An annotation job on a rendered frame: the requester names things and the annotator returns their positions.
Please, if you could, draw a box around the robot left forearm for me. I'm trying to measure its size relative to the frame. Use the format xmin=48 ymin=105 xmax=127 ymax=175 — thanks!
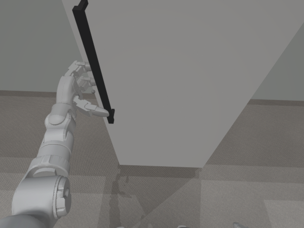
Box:
xmin=11 ymin=103 xmax=77 ymax=215

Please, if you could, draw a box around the robot left hand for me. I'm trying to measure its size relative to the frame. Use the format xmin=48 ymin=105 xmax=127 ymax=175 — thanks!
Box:
xmin=56 ymin=61 xmax=109 ymax=117

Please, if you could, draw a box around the fridge door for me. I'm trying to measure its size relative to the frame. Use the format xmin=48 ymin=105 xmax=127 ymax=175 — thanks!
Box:
xmin=62 ymin=0 xmax=304 ymax=168

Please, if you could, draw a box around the handle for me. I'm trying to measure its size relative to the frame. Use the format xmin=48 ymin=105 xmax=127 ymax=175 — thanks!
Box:
xmin=72 ymin=0 xmax=115 ymax=124

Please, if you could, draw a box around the robot left upper arm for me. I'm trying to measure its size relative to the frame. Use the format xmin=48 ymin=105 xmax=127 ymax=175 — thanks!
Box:
xmin=0 ymin=175 xmax=71 ymax=228

